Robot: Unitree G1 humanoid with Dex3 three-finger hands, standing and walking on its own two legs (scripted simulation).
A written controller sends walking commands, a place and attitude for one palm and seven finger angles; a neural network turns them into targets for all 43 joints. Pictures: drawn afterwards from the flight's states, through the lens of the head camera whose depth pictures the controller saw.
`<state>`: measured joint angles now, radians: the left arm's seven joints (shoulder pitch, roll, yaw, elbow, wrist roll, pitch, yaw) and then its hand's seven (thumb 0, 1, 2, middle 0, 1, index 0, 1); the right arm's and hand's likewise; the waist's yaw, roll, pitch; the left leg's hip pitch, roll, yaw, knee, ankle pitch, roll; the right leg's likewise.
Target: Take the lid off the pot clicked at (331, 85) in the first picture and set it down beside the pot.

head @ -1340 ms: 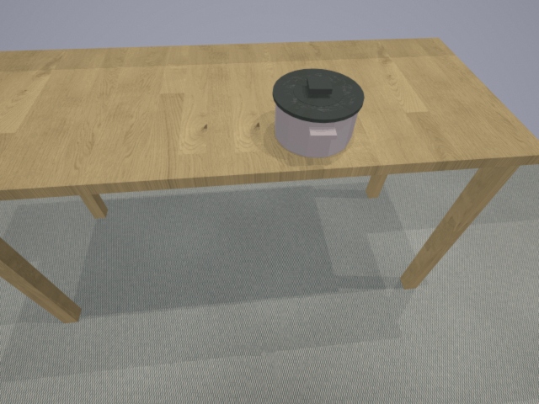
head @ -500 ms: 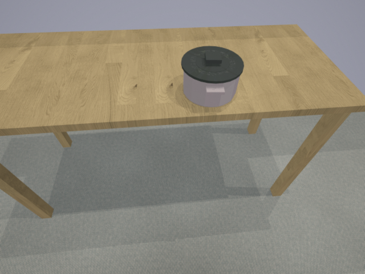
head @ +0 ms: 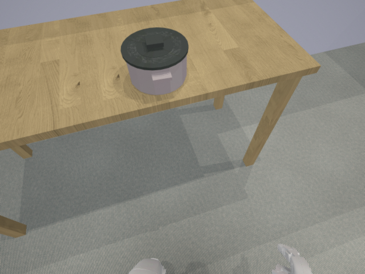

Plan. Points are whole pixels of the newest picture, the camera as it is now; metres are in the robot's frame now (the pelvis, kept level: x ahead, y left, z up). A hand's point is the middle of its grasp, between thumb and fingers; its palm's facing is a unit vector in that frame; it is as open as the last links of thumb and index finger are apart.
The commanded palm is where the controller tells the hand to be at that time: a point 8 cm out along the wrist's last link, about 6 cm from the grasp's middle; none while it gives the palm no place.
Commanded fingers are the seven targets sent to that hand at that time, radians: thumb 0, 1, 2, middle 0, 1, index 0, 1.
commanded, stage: turn to face it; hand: left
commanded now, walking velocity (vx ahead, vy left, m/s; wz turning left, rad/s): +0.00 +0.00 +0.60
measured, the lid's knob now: (154, 41) +0.67 +0.15 +0.11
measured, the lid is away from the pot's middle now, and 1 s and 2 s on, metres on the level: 0.00 0.00 0.00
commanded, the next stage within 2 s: take the last steps up to it in 0.78 s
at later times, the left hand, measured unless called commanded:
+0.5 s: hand (93, 270) +0.12 +0.23 -0.15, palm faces +0.17 -0.95 -0.27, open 7.4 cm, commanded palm none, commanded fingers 0.00 0.90 0.90 -0.20 -0.30 -0.20 -0.30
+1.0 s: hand out of the picture -0.06 +0.16 -0.18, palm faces +0.41 -0.88 -0.22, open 7.4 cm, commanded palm none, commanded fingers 0.00 0.90 0.90 -0.20 -0.30 -0.20 -0.30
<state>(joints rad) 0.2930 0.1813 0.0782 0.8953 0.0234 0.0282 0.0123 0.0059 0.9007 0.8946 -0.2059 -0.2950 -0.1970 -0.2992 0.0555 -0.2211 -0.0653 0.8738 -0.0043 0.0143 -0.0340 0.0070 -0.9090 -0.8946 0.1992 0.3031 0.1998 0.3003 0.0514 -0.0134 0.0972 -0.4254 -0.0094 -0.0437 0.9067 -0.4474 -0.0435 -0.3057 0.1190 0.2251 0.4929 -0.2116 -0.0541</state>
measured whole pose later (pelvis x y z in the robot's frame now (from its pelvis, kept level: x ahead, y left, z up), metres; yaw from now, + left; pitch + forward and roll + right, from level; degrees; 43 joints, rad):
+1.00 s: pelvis +0.01 -0.02 -0.01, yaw +20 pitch +0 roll +0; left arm 0.34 0.21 0.05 0.94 0.03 0.02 0.02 0.01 0.90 0.89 -0.21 -0.30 -0.20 -0.30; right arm 0.11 -0.23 -0.05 0.94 -0.01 0.00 -0.01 0.01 -0.91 -0.89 0.20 0.30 0.20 0.30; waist 0.04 -0.04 0.05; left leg -0.24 -0.01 -0.01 0.52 -0.32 0.00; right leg -0.24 0.00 -0.06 0.58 -0.34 -0.03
